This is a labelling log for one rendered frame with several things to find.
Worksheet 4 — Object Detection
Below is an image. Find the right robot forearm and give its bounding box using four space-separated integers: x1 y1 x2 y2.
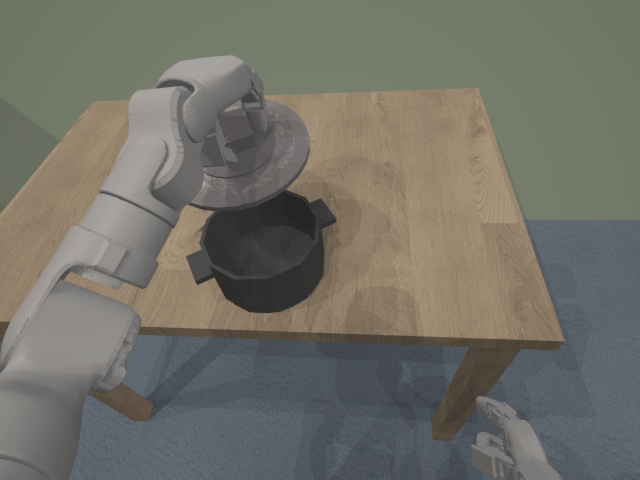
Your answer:
513 460 563 480

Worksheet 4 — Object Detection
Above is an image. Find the robot right hand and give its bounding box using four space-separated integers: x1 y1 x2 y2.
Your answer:
471 396 549 480

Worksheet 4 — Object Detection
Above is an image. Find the left robot upper arm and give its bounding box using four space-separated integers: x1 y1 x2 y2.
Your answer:
0 279 142 480

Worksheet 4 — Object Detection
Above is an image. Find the pot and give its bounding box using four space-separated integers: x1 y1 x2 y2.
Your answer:
186 190 336 313

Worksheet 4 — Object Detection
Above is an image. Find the table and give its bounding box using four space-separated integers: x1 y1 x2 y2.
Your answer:
0 88 565 441

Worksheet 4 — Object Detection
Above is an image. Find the knob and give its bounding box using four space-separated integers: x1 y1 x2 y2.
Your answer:
217 107 258 154

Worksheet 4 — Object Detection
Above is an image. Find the lid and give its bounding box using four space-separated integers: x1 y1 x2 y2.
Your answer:
188 99 310 212

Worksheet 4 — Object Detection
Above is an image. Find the left robot forearm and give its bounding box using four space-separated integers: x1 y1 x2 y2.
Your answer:
0 74 217 368

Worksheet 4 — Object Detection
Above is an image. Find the robot left hand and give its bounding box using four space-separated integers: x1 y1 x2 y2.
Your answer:
158 55 267 167

